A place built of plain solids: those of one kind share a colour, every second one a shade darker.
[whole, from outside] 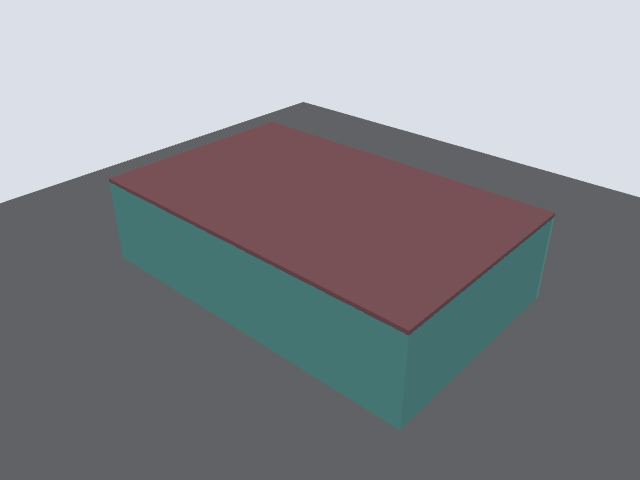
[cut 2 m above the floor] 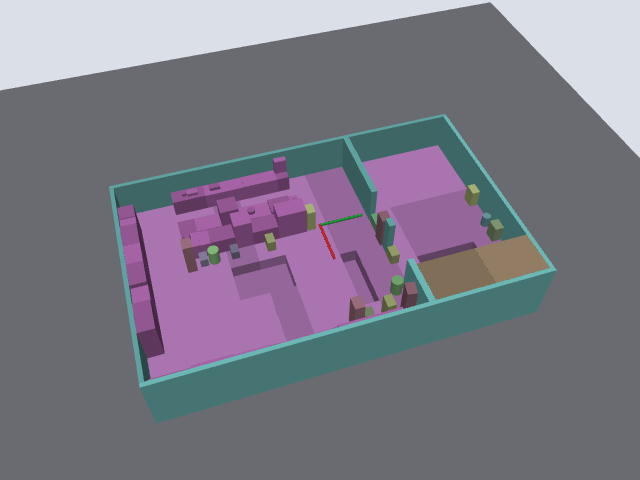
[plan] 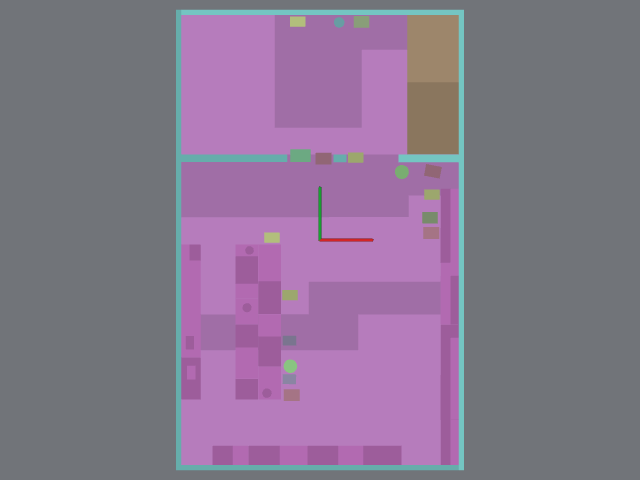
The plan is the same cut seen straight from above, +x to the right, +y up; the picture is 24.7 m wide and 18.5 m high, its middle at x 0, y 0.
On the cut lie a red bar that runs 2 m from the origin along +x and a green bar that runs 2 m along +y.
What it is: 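The back of house of a large kitchen; an old cooking hall and a later wing, as decades of use have left them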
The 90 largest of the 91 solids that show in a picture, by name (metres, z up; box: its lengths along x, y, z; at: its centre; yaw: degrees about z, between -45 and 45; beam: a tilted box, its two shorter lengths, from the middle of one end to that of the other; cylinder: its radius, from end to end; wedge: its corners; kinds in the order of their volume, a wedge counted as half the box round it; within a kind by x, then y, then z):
{
 "floor_1": {"box": [1.36, 0.9, 1.24], "at": [-3.93, -2.42, 0.57]},
 "floor_2": {"box": [3.63, 5.39, 1.24], "at": [-3.54, 5.99, 0.57]},
 "floor_3": {"box": [4.92, 1.4, 1.24], "at": [-2.9, -3.56, 0.57]},
 "floor_4": {"box": [4.92, 0.38, 1.24], "at": [-2.9, -1.79, 0.57]},
 "floor_5": {"box": [5.71, 0.84, 1.24], "at": [-2.5, 1.3, 0.57]},
 "floor_6": {"box": [2.83, 0.9, 1.24], "at": [-1.85, -2.42, 0.57]},
 "floor_7": {"box": [3.35, 3.02, 1.24], "at": [-0.07, 5.83, 0.57]},
 "floor_8": {"box": [10.72, 4.43, 1.24], "at": [0.0, -6.47, 0.57]},
 "floor_9": {"box": [10.72, 2.5, 1.24], "at": [0.0, -0.36, 0.57]},
 "floor_10": {"box": [10.72, 1.59, 1.24], "at": [0.0, 2.5, 0.57]},
 "floor_11": {"box": [1.93, 2.66, 0.57], "at": [0.52, -2.93, 0.24]},
 "floor_12": {"box": [7.1, 1.04, 1.24], "at": [1.81, 3.81, 0.57]},
 "floor_13": {"box": [7.1, 1.35, 1.24], "at": [1.81, 8.01, 0.57]},
 "floor_14": {"box": [3.09, 0.84, 0.5], "at": [1.88, 1.3, 0.2]},
 "floor_15": {"box": [0.75, 3.02, 0.44], "at": [1.98, 5.83, 0.17]},
 "floor_16": {"box": [3.88, 1.41, 1.24], "at": [3.42, -3.56, 0.57]},
 "floor_17": {"box": [3.88, 0.9, 1.24], "at": [3.42, -2.42, 0.57]},
 "floor_18": {"box": [3.88, 0.39, 1.24], "at": [3.42, -1.79, 0.57]},
 "floor_19": {"box": [3.02, 3.02, 1.24], "at": [3.85, 5.83, 0.57]},
 "floor_20": {"box": [1.94, 0.84, 1.24], "at": [4.39, 1.3, 0.57]},
 "wall_1": {"box": [0.2, 17.74, 4.37], "at": [-5.45, 0.0, 2.14]},
 "wall_2": {"box": [4.09, 0.3, 3.14], "at": [-3.3, 3.15, 2.75]},
 "wall_3": {"box": [10.7, 0.2, 4.37], "at": [0.0, -8.77, 2.14]},
 "wall_4": {"box": [10.7, 0.2, 4.37], "at": [0.0, 8.77, 2.14]},
 "wall_5": {"box": [0.5, 0.3, 3.14], "at": [0.77, 3.15, 2.75]},
 "wall_6": {"box": [2.32, 0.3, 3.14], "at": [4.19, 3.15, 2.75]},
 "wall_7": {"box": [0.2, 17.74, 4.37], "at": [5.45, 0.0, 2.14]},
 "roof_1": {"box": [11.1, 17.74, 0.2], "at": [0.0, 0.0, 4.42]},
 "unit_1": {"box": [0.32, 0.62, 0.79], "at": [-5.19, -0.48, 2.46]},
 "unit_2": {"box": [0.32, 0.53, 0.17], "at": [-5.02, -3.96, 2.14]},
 "unit_3": {"box": [0.75, 1.62, 0.89], "at": [-4.97, -5.34, 1.63]},
 "unit_4": {"box": [0.75, 2.0, 0.87], "at": [-4.97, -3.52, 1.62]},
 "unit_5": {"box": [0.75, 1.73, 0.88], "at": [-4.97, -1.66, 1.63]},
 "unit_6": {"box": [0.75, 0.62, 0.88], "at": [-4.97, -0.48, 1.63]},
 "unit_7": {"box": [0.32, 0.53, 0.16], "at": [-4.96, -5.11, 2.16]},
 "unit_8": {"box": [0.78, 0.74, 1.85], "at": [-3.75, -8.3, 2.11]},
 "unit_9": {"box": [0.6, 0.74, 1.82], "at": [-3.06, -8.3, 2.1]},
 "unit_10": {"box": [0.88, 0.8, 0.89], "at": [-2.82, -5.75, 1.63]},
 "unit_11": {"box": [0.88, 1.21, 0.88], "at": [-2.82, -4.75, 1.63]},
 "unit_12": {"box": [0.88, 0.88, 1.77], "at": [-2.82, -3.7, 2.07]},
 "unit_13": {"box": [0.88, 1.01, 0.88], "at": [-2.82, -2.75, 1.63]},
 "unit_14": {"box": [0.88, 0.56, 0.87], "at": [-2.82, -1.97, 1.62]},
 "unit_15": {"box": [0.88, 1.06, 0.99], "at": [-2.82, -1.16, 1.68]},
 "unit_16": {"box": [0.88, 0.45, 0.88], "at": [-2.82, -0.4, 1.62]},
 "unit_17": {"cylinder": 0.16, "from": [-2.72, -0.4, 2.06], "to": [-2.72, -0.4, 2.3]},
 "unit_18": {"box": [1.21, 0.74, 2.0], "at": [-2.16, -8.3, 2.19]},
 "unit_19": {"cylinder": 0.18, "from": [-2.04, -5.9, 2.08], "to": [-2.04, -5.9, 2.4]},
 "unit_20": {"box": [0.88, 0.81, 0.89], "at": [-1.94, -5.74, 1.63]},
 "unit_21": {"box": [0.88, 0.46, 0.86], "at": [-1.94, -5.11, 1.62]},
 "unit_22": {"box": [0.88, 1.16, 0.87], "at": [-1.94, -4.3, 1.62]},
 "unit_23": {"box": [0.88, 0.86, 1.6], "at": [-1.94, -3.29, 1.99]},
 "unit_24": {"box": [0.88, 1.27, 0.87], "at": [-1.94, -2.22, 1.62]},
 "unit_25": {"box": [0.88, 1.42, 1.55], "at": [-1.94, -0.88, 1.96]},
 "unit_26": {"box": [1.07, 0.74, 2.0], "at": [-1.02, -8.3, 2.19]},
 "unit_27": {"box": [1.19, 0.74, 2.02], "at": [0.11, -8.3, 2.2]},
 "unit_28": {"box": [0.96, 0.74, 1.77], "at": [1.19, -8.3, 2.07]},
 "unit_29": {"box": [1.48, 0.74, 2.09], "at": [2.41, -8.3, 2.23]},
 "unit_30": {"box": [0.7, 1.76, 0.88], "at": [5.0, -7.79, 1.63]},
 "unit_31": {"box": [0.7, 1.73, 0.87], "at": [5.0, -6.05, 1.62]},
 "unit_32": {"box": [0.7, 1.42, 0.88], "at": [5.0, -4.47, 1.62]},
 "unit_33": {"box": [0.7, 0.51, 0.87], "at": [5.0, -3.51, 1.62]},
 "unit_34": {"box": [0.7, 1.88, 0.86], "at": [5.0, -2.32, 1.62]},
 "unit_35": {"box": [0.7, 0.5, 0.87], "at": [5.0, -1.13, 1.62]},
 "unit_36": {"box": [0.7, 1.35, 0.89], "at": [5.0, -0.2, 1.63]},
 "unit_37": {"box": [0.7, 1.5, 0.88], "at": [5.0, 1.22, 1.62]},
 "unit_38": {"box": [0.32, 1.76, 0.59], "at": [5.19, -7.79, 2.36]},
 "unit_39": {"box": [0.32, 1.73, 0.8], "at": [5.19, -6.05, 2.45]},
 "unit_40": {"box": [0.32, 1.42, 0.71], "at": [5.19, -4.47, 2.42]},
 "unit_41": {"box": [0.32, 1.88, 0.5], "at": [5.19, -2.32, 2.3]},
 "unit_42": {"box": [0.32, 1.35, 0.76], "at": [5.19, -0.2, 2.46]},
 "unit_43": {"box": [0.32, 1.5, 0.78], "at": [5.19, 1.22, 2.45]},
 "cold_1": {"box": [1.99, 2.78, 2.34], "at": [4.36, 4.69, 2.36]},
 "cold_2": {"box": [1.99, 2.59, 2.45], "at": [4.36, 7.38, 2.41]},
 "trolley_1": {"box": [0.62, 0.46, 1.74], "at": [-1.09, -5.98, 2.06]},
 "trolley_2": {"box": [0.62, 0.46, 1.73], "at": [0.13, 3.14, 2.05]},
 "trolley_3": {"box": [0.62, 0.46, 1.72], "at": [4.28, 0.27, 2.04]},
 "trolley_4": {"box": [0.62, 0.46, 1.79], "at": [4.35, 2.65, 2.08], "yaw": -10.8},
 "crate_1": {"box": [0.6, 0.4, 1.24], "at": [-1.85, 0.09, 1.81]},
 "crate_2": {"box": [0.6, 0.4, 0.62], "at": [-1.16, -2.12, 1.5]},
 "crate_3": {"box": [0.6, 0.4, 0.93], "at": [-0.86, 8.42, 1.65]},
 "crate_4": {"box": [0.6, 0.4, 0.62], "at": [1.38, 3.18, 1.5]},
 "crate_5": {"box": [0.6, 0.4, 1.24], "at": [4.32, 1.75, 1.81]},
 "carton_1": {"box": [0.6, 0.45, 0.88], "at": [1.6, 8.41, 1.63]},
 "carton_2": {"box": [0.6, 0.45, 0.58], "at": [4.24, 0.86, 1.48]},
 "bin_1": {"cylinder": 0.26, "from": [-1.14, -4.87, 1.19], "to": [-1.14, -4.87, 1.98]},
 "bin_2": {"cylinder": 0.27, "from": [3.16, 2.62, 1.19], "to": [3.16, 2.62, 2.01]},
 "sack_1": {"box": [0.8, 0.5, 0.56], "at": [-0.75, 3.25, 1.47]},
 "bucket_1": {"box": [0.52, 0.38, 0.47], "at": [-1.18, -5.37, 1.42], "yaw": -0.6},
 "bucket_2": {"box": [0.52, 0.38, 0.49], "at": [-1.18, -3.88, 1.43]},
 "keg_1": {"cylinder": 0.2, "from": [0.74, 8.39, 1.19], "to": [0.74, 8.39, 1.79]}
}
